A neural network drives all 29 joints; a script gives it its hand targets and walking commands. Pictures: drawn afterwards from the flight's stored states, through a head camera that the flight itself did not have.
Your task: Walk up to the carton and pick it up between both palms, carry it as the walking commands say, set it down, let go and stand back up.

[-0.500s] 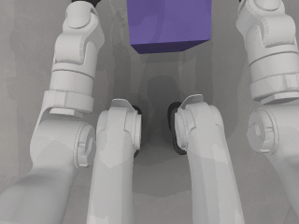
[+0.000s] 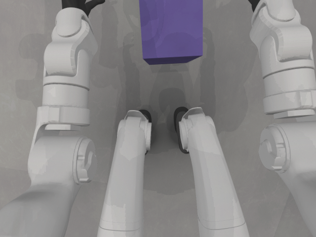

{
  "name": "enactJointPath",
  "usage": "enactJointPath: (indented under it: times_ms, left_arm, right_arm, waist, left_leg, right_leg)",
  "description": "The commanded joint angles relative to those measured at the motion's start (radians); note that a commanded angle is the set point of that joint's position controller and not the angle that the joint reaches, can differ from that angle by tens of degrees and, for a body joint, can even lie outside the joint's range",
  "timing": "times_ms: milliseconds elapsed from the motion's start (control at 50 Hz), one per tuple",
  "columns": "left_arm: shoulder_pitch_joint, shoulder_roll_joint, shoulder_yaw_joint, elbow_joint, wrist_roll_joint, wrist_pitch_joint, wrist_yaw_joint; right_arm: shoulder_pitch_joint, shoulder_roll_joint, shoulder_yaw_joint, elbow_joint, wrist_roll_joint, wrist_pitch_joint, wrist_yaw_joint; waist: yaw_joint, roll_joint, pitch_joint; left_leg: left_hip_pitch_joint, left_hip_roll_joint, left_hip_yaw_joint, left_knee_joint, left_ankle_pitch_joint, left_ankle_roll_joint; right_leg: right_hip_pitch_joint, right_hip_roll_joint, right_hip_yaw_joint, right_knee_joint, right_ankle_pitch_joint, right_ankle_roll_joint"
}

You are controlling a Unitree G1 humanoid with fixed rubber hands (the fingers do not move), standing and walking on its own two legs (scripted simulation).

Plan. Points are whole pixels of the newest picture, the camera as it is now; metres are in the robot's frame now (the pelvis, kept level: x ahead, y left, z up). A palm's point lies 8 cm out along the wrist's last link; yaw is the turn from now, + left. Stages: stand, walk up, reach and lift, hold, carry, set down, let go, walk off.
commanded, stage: set down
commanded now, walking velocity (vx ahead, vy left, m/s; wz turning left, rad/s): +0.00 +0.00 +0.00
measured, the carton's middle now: (168, 37) +0.52 -0.02 -0.42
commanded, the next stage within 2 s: let go in 0.38 s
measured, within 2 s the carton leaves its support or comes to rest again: neither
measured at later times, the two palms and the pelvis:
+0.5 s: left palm (55, 1) +0.51 +0.15 -0.05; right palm out of the picture +0.52 -0.17 -0.04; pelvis +0.02 +0.00 +0.11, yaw -1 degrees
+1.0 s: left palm out of the picture +0.37 +0.21 +0.07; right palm out of the picture +0.38 -0.22 +0.08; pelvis +0.10 +0.00 +0.17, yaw +1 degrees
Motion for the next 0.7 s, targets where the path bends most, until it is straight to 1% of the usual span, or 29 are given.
enactJointPath:
  times_ms: [0,60,160,220,260,320,360,380,400,440,460,480,520,560,580,620,640,680]
  left_arm:
    - [-0.325,0.138,0.019,-0.250,0.015,-0.045,-0.002]
    - [-0.305,0.128,0.024,-0.243,0.025,-0.051,-0.008]
    - [-0.266,0.104,0.040,-0.208,0.045,-0.081,-0.021]
    - [-0.254,0.078,0.054,-0.147,0.068,-0.109,-0.027]
    - [-0.236,0.033,0.065,-0.049,0.095,-0.138,-0.033]
    - [-0.210,0.002,0.079,-0.034,0.130,-0.185,-0.035]
    - [-0.199,0.001,0.091,-0.029,0.148,-0.198,-0.035]
    - [-0.176,0.000,0.095,-0.032,0.159,-0.199,-0.034]
    - [-0.153,0.004,0.100,-0.053,0.165,-0.203,-0.033]
    - [-0.064,0.010,0.098,-0.083,0.183,-0.203,-0.030]
    - [-0.007,0.012,0.090,-0.122,0.191,-0.200,-0.028]
    - [0.048,0.015,0.077,-0.162,0.194,-0.196,-0.027]
    - [0.157,0.029,0.048,-0.269,0.195,-0.182,-0.026]
    - [0.223,0.034,0.018,-0.397,0.193,-0.161,-0.030]
    - [0.247,0.034,0.006,-0.442,0.189,-0.151,-0.036]
    - [0.328,0.030,-0.021,-0.520,0.176,-0.133,-0.045]
    - [0.386,0.024,-0.035,-0.547,0.170,-0.126,-0.050]
    - [0.485,0.021,-0.044,-0.559,0.162,-0.121,-0.063]
  right_arm:
    - [-0.382,-0.158,-0.027,-0.232,-0.011,-0.045,0.004]
    - [-0.364,-0.142,-0.020,-0.223,-0.014,-0.049,0.011]
    - [-0.325,-0.121,-0.026,-0.184,-0.029,-0.077,0.024]
    - [-0.312,-0.106,-0.048,-0.109,-0.054,-0.105,0.035]
    - [-0.301,-0.076,-0.061,-0.010,-0.082,-0.136,0.047]
    - [-0.295,-0.060,-0.078,0.008,-0.112,-0.185,0.058]
    - [-0.290,-0.054,-0.086,0.019,-0.130,-0.198,0.058]
    - [-0.272,-0.060,-0.091,0.024,-0.138,-0.201,0.058]
    - [-0.256,-0.057,-0.087,-0.003,-0.136,-0.204,0.057]
    - [-0.174,-0.056,-0.085,-0.030,-0.147,-0.202,0.049]
    - [-0.118,-0.060,-0.084,-0.070,-0.151,-0.198,0.044]
    - [-0.061,-0.056,-0.075,-0.106,-0.150,-0.191,0.040]
    - [0.061,-0.057,-0.058,-0.210,-0.154,-0.175,0.030]
    - [0.137,-0.034,-0.026,-0.330,-0.153,-0.160,0.027]
    - [0.167,-0.027,-0.017,-0.379,-0.153,-0.154,0.027]
    - [0.260,-0.031,-0.005,-0.468,-0.153,-0.144,0.033]
    - [0.327,-0.040,-0.002,-0.493,-0.158,-0.141,0.037]
    - [0.431,-0.047,0.006,-0.525,-0.156,-0.141,0.048]
  waist:
    - [0.023,-0.029,-2.213]
    - [0.029,-0.029,-2.183]
    - [0.028,-0.029,-2.118]
    - [0.023,-0.030,-2.017]
    - [0.021,-0.031,-1.870]
    - [0.020,-0.035,-1.878]
    - [0.019,-0.043,-1.894]
    - [0.017,-0.038,-1.909]
    - [0.026,-0.039,-1.937]
    - [0.030,-0.033,-2.008]
    - [0.029,-0.029,-2.067]
    - [0.035,-0.028,-2.103]
    - [0.038,-0.028,-2.180]
    - [0.035,-0.023,-2.183]
    - [0.028,-0.011,-2.162]
    - [0.004,0.013,-2.139]
    - [-0.011,0.025,-2.124]
    - [-0.025,0.023,-2.030]
  left_leg:
    - [0.710,0.013,0.012,-0.207,0.319,-0.029]
    - [0.746,0.013,0.007,-0.277,0.343,-0.027]
    - [0.806,0.015,-0.004,-0.393,0.376,-0.025]
    - [0.811,0.020,-0.008,-0.458,0.357,-0.029]
    - [0.754,0.031,-0.011,-0.490,0.316,-0.036]
    - [0.770,0.034,-0.008,-0.513,0.353,-0.044]
    - [0.775,0.034,-0.002,-0.526,0.350,-0.046]
    - [0.795,0.034,0.000,-0.533,0.356,-0.047]
    - [0.815,0.032,0.000,-0.539,0.382,-0.047]
    - [0.856,0.029,0.001,-0.538,0.417,-0.048]
    - [0.901,0.026,-0.001,-0.538,0.440,-0.047]
    - [0.936,0.024,-0.002,-0.538,0.458,-0.044]
    - [1.015,0.019,-0.011,-0.537,0.497,-0.039]
    - [1.083,0.021,-0.034,-0.544,0.497,-0.036]
    - [1.108,0.026,-0.045,-0.550,0.487,-0.035]
    - [1.178,0.035,-0.071,-0.564,0.498,-0.033]
    - [1.209,0.041,-0.084,-0.573,0.512,-0.031]
    - [1.220,0.048,-0.104,-0.594,0.523,-0.026]
  right_leg:
    - [0.887,-0.026,0.034,-0.227,0.346,0.044]
    - [0.949,-0.030,0.048,-0.291,0.383,0.044]
    - [1.031,-0.039,0.069,-0.396,0.432,0.046]
    - [1.021,-0.047,0.075,-0.457,0.409,0.048]
    - [0.965,-0.056,0.072,-0.488,0.363,0.047]
    - [1.014,-0.056,0.068,-0.508,0.414,0.051]
    - [1.058,-0.055,0.067,-0.520,0.419,0.053]
    - [1.082,-0.053,0.067,-0.526,0.426,0.053]
    - [1.116,-0.053,0.067,-0.530,0.457,0.054]
    - [1.178,-0.054,0.070,-0.521,0.510,0.054]
    - [1.211,-0.054,0.069,-0.518,0.535,0.055]
    - [1.230,-0.056,0.071,-0.516,0.549,0.056]
    - [1.285,-0.061,0.077,-0.518,0.591,0.055]
    - [1.297,-0.064,0.077,-0.532,0.576,0.050]
    - [1.291,-0.066,0.078,-0.542,0.558,0.046]
    - [1.294,-0.067,0.073,-0.562,0.550,0.038]
    - [1.304,-0.068,0.071,-0.570,0.559,0.035]
    - [1.320,-0.071,0.070,-0.589,0.571,0.036]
